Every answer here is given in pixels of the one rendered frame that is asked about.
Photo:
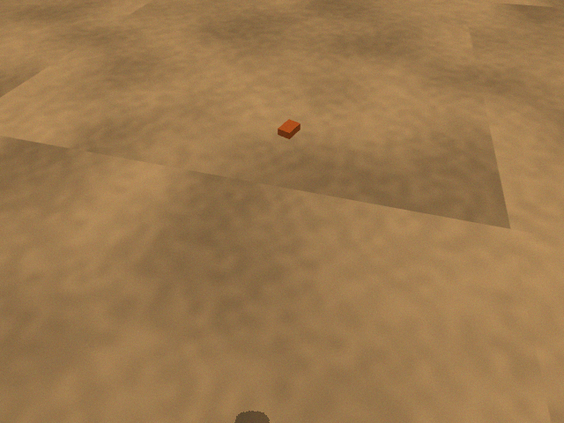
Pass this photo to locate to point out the small box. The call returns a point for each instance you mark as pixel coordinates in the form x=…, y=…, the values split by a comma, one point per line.
x=289, y=128

